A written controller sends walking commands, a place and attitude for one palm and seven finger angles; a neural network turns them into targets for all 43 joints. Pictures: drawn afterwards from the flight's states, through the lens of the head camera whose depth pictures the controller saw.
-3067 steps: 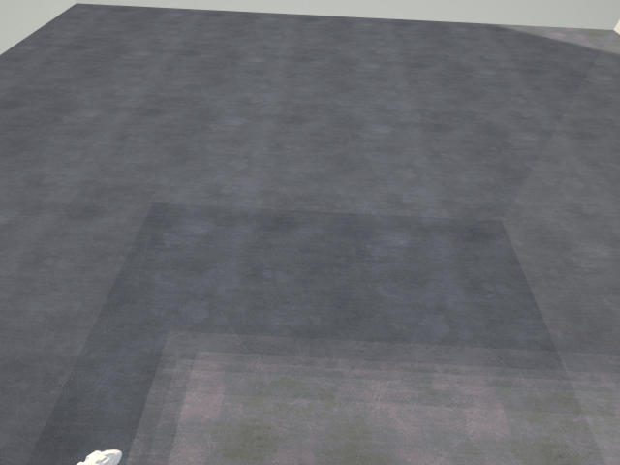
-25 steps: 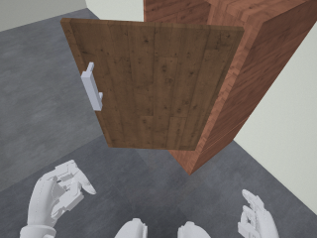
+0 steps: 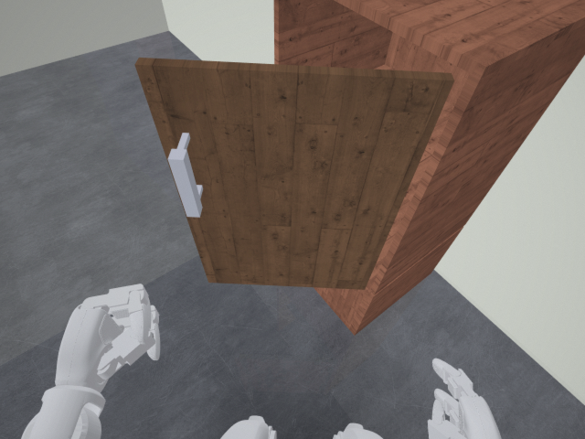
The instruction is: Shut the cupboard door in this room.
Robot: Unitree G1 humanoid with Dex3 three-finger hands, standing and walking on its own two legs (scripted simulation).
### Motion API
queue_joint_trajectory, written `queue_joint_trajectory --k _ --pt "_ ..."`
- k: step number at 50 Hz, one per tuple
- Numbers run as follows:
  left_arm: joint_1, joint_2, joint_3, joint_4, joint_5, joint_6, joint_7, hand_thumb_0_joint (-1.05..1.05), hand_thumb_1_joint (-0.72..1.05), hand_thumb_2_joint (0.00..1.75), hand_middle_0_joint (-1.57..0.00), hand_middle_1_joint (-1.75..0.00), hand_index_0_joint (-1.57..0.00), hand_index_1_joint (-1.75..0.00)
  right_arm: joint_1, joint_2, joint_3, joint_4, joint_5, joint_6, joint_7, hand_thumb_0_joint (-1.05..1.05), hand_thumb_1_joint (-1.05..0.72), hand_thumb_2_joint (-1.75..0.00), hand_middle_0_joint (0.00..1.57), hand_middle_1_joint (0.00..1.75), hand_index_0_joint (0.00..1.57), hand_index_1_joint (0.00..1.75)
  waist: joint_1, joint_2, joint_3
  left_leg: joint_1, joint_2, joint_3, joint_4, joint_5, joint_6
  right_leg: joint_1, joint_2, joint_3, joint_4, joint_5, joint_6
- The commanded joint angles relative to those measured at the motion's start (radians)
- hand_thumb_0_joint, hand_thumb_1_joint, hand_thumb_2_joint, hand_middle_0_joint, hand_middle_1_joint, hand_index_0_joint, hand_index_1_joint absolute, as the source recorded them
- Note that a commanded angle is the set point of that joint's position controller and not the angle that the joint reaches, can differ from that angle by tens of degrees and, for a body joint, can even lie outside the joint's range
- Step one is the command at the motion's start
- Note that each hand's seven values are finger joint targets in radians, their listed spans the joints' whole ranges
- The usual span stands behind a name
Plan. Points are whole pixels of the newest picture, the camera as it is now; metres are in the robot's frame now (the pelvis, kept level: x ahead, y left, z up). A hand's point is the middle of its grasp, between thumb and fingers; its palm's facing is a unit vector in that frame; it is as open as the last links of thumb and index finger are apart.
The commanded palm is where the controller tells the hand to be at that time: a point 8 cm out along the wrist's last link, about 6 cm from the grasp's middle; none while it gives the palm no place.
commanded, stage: raise the hand and make a fist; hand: left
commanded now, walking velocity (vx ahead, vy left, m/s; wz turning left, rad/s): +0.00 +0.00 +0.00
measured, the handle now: (189, 176) +0.48 +0.21 +0.06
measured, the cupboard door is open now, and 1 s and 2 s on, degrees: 51 51 51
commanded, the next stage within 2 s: bring the fist close to the handle in 0.32 s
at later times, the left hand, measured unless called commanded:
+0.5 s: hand (169, 339) +0.22 +0.17 +0.06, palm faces +0.04 -1.00 -0.04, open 3.1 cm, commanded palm +0.21 +0.22 +0.06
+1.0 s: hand (184, 276) +0.30 +0.17 +0.06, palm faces +0.04 -1.00 -0.03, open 3.1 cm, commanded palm +0.29 +0.22 +0.06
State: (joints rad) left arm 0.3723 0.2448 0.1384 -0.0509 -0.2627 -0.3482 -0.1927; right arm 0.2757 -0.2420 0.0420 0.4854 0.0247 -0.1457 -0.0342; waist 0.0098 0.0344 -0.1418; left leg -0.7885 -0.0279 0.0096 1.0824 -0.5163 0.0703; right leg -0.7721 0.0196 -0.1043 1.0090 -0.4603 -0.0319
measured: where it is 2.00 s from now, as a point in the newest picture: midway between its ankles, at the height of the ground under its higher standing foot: outside the picture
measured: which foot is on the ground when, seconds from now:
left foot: down 0.00-1.00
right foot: down 0.00-1.00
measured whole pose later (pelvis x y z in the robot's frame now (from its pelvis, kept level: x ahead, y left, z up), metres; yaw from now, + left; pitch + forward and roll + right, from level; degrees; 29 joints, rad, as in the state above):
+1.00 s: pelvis +0.00 -0.02 +0.00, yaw +0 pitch +13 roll -1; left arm 0.00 0.25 0.18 0.29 -0.25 -0.36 -0.20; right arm 0.26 -0.26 0.03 0.57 0.03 -0.12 -0.04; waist -0.01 0.02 -0.14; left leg -0.79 -0.02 0.02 1.05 -0.50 0.04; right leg -0.79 0.03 -0.10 1.01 -0.46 -0.06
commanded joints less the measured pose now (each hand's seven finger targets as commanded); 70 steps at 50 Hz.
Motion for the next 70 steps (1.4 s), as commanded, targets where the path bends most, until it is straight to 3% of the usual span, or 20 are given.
queue_joint_trajectory --k 1,8,19,21,22,25,30,32,33,37,38,43,45,48,51,53,55,58,64,70 --pt "-0.037 0.091 0.052 -0.191 -0.022 -0.065 -0.005 0.00 0.90 0.90 -1.30 -1.50 -1.30 -1.50 -0.049 -0.140 -0.070 -0.155 0.002 -0.060 -0.014 0.00 -0.90 -0.90 0.20 0.30 0.20 0.30 -0.004 0.020 -0.160 0.124 0.032 -0.107 -0.226 0.269 -0.085 0.119 0.012 0.033 -0.111 0.155 -0.010" --pt "-0.060 0.122 0.076 -0.202 -0.022 -0.092 0.011 0.00 0.90 0.90 -1.30 -1.50 -1.30 -1.50 -0.052 -0.142 -0.071 -0.153 -0.004 -0.061 -0.013 0.00 -0.90 -0.90 0.20 0.30 0.20 0.30 -0.005 0.023 -0.160 0.089 0.023 -0.089 -0.206 0.230 -0.068 0.133 0.008 0.059 -0.119 0.138 -0.011" --pt "-0.051 0.106 0.060 -0.189 -0.022 -0.084 0.004 0.00 0.90 0.90 -1.30 -1.50 -1.30 -1.50 -0.058 -0.135 -0.069 -0.155 0.000 -0.054 -0.013 0.00 -0.90 -0.90 0.20 0.30 0.20 0.30 -0.015 -0.012 -0.156 0.048 0.018 -0.068 -0.177 0.206 -0.048 0.157 -0.002 0.095 -0.140 0.123 -0.002" --pt "-0.057 0.106 0.063 -0.210 -0.024 -0.090 0.003 0.00 0.90 0.90 -1.30 -1.50 -1.30 -1.50 -0.058 -0.134 -0.070 -0.155 0.001 -0.056 -0.013 0.00 -0.90 -0.90 0.20 0.30 0.20 0.30 -0.010 0.003 -0.183 0.054 0.017 -0.066 -0.171 0.224 -0.049 0.172 -0.004 0.099 -0.134 0.143 -0.002" --pt "-0.075 0.103 0.053 -0.204 -0.018 -0.090 0.005 0.00 0.90 0.90 -1.30 -1.50 -1.30 -1.50 -0.057 -0.133 -0.067 -0.152 0.000 -0.056 -0.013 0.00 -0.90 -0.90 0.20 0.30 0.20 0.30 -0.017 0.023 -0.165 0.058 0.018 -0.066 -0.170 0.222 -0.049 0.151 -0.002 0.095 -0.132 0.144 -0.003" --pt "-0.204 0.111 0.050 -0.178 -0.007 -0.096 0.014 0.00 0.90 0.90 -1.30 -1.50 -1.30 -1.50 -0.060 -0.136 -0.067 -0.132 -0.002 -0.058 -0.016 0.00 -0.90 -0.90 0.20 0.30 0.20 0.30 -0.037 0.008 -0.161 0.044 0.020 -0.071 -0.154 0.195 -0.046 0.117 -0.003 0.099 -0.125 0.115 0.001" --pt "-0.246 0.131 0.076 -0.108 -0.012 -0.076 0.005 0.00 0.90 0.90 -1.30 -1.50 -1.30 -1.50 -0.052 -0.136 -0.068 -0.118 0.002 -0.055 -0.018 0.00 -0.90 -0.90 0.20 0.30 0.20 0.30 -0.020 -0.015 -0.215 0.045 0.017 -0.061 -0.154 0.228 -0.044 0.178 -0.008 0.116 -0.131 0.161 0.003" --pt "-0.259 0.127 0.075 -0.098 -0.013 -0.063 0.001 0.00 0.90 0.90 -1.30 -1.50 -1.30 -1.50 -0.052 -0.133 -0.066 -0.119 0.003 -0.051 -0.015 0.00 -0.90 -0.90 0.20 0.30 0.20 0.30 -0.011 0.010 -0.226 0.052 0.014 -0.056 -0.164 0.252 -0.045 0.206 -0.012 0.118 -0.134 0.195 0.003" --pt "-0.251 0.150 0.099 -0.071 -0.014 -0.053 0.001 0.00 0.90 0.90 -1.30 -1.50 -1.30 -1.50 -0.046 -0.137 -0.066 -0.116 0.004 -0.045 -0.016 0.00 -0.90 -0.90 0.20 0.30 0.20 0.30 -0.009 -0.013 -0.218 0.046 0.016 -0.056 -0.164 0.263 -0.044 0.220 -0.009 0.121 -0.138 0.209 0.002" --pt "-0.365 0.134 0.091 -0.010 -0.014 -0.050 0.002 0.00 0.90 0.90 -1.30 -1.50 -1.30 -1.50 -0.057 -0.134 -0.063 -0.103 0.005 -0.036 -0.015 0.00 -0.90 -0.90 0.20 0.30 0.20 0.30 -0.022 -0.025 -0.190 0.030 0.014 -0.048 -0.167 0.232 -0.044 0.206 -0.017 0.134 -0.156 0.177 0.009" --pt "-0.380 0.163 0.122 0.014 -0.017 -0.051 0.004 0.00 0.90 0.90 -1.30 -1.50 -1.30 -1.50 -0.055 -0.137 -0.066 -0.098 0.004 -0.033 -0.017 0.00 -0.90 -0.90 0.20 0.30 0.20 0.30 -0.019 -0.042 -0.184 0.019 0.016 -0.048 -0.163 0.234 -0.043 0.215 -0.018 0.146 -0.162 0.175 0.009" --pt "-0.458 0.153 0.109 0.066 -0.016 -0.072 -0.008 0.00 0.90 0.90 -1.30 -1.50 -1.30 -1.50 -0.048 -0.141 -0.069 -0.083 0.005 -0.030 -0.013 0.00 -0.90 -0.90 0.20 0.30 0.20 0.30 -0.018 -0.003 -0.229 0.051 0.016 -0.042 -0.171 0.272 -0.043 0.234 -0.018 0.141 -0.148 0.236 0.007" --pt "-0.540 0.137 0.086 0.093 -0.009 -0.077 -0.011 0.00 0.90 0.90 -1.30 -1.50 -1.30 -1.50 -0.046 -0.142 -0.069 -0.068 0.007 -0.029 -0.013 0.00 -0.90 -0.90 0.20 0.30 0.20 0.30 -0.034 -0.001 -0.229 0.063 0.018 -0.044 -0.174 0.270 -0.043 0.209 -0.017 0.130 -0.142 0.238 0.007" --pt "-0.588 0.169 0.117 0.161 -0.009 -0.078 -0.007 0.00 0.90 0.90 -1.30 -1.50 -1.30 -1.50 -0.039 -0.150 -0.072 -0.055 0.008 -0.023 -0.016 0.00 -0.90 -0.90 0.20 0.30 0.20 0.30 -0.033 -0.028 -0.218 0.050 0.020 -0.046 -0.178 0.250 -0.042 0.204 -0.014 0.133 -0.151 0.209 0.007" --pt "-0.691 0.156 0.104 0.199 0.000 -0.082 -0.001 0.00 0.90 0.90 -1.30 -1.50 -1.30 -1.50 -0.038 -0.147 -0.074 -0.042 0.009 -0.018 -0.015 0.00 -0.90 -0.90 0.20 0.30 0.20 0.30 -0.039 -0.002 -0.238 0.069 0.020 -0.044 -0.185 0.242 -0.043 0.191 -0.015 0.128 -0.147 0.204 0.007" --pt "-0.687 0.201 0.146 0.225 0.003 -0.085 0.007 0.00 0.90 0.90 -1.30 -1.50 -1.30 -1.50 -0.032 -0.154 -0.075 -0.041 0.007 -0.011 -0.015 0.00 -0.90 -0.90 0.20 0.30 0.20 0.30 -0.022 -0.008 -0.268 0.071 0.020 -0.043 -0.188 0.263 -0.042 0.219 -0.012 0.132 -0.144 0.226 0.005" --pt "-0.744 0.165 0.108 0.228 0.012 -0.092 0.008 0.00 0.90 0.90 -1.30 -1.50 -1.30 -1.50 -0.028 -0.147 -0.075 -0.034 0.008 -0.008 -0.012 0.00 -0.90 -0.90 0.20 0.30 0.20 0.30 -0.032 0.030 -0.295 0.107 0.023 -0.043 -0.191 0.307 -0.045 0.212 -0.012 0.120 -0.129 0.280 0.004" --pt "-0.775 0.195 0.134 0.308 0.016 -0.090 0.016 0.00 0.90 0.90 -1.30 -1.50 -1.30 -1.50 -0.011 -0.156 -0.075 -0.022 0.006 0.002 -0.010 0.00 -0.90 -0.90 0.20 0.30 0.20 0.30 -0.037 -0.024 -0.269 0.083 0.025 -0.047 -0.194 0.294 -0.045 0.206 -0.008 0.116 -0.135 0.270 0.006" --pt "-0.876 0.206 0.150 0.391 0.026 -0.104 0.020 0.00 0.90 0.90 -1.30 -1.50 -1.30 -1.50 0.002 -0.158 -0.078 -0.010 0.005 0.019 -0.004 0.00 -0.90 -0.90 0.20 0.30 0.20 0.30 -0.038 0.004 -0.296 0.100 0.026 -0.045 -0.201 0.293 -0.048 0.196 -0.009 0.113 -0.134 0.268 0.003" --pt "-1.060 0.176 0.105 0.484 0.042 -0.121 0.022 0.00 0.90 0.90 -1.30 -1.50 -1.30 -1.50 0.035 -0.164 -0.082 0.021 0.003 0.030 -0.001 0.00 -0.90 -0.90 0.20 0.30 0.20 0.30 -0.077 0.009 -0.294 0.138 0.034 -0.066 -0.197 0.301 -0.054 0.120 -0.003 0.094 -0.125 0.254 0.002"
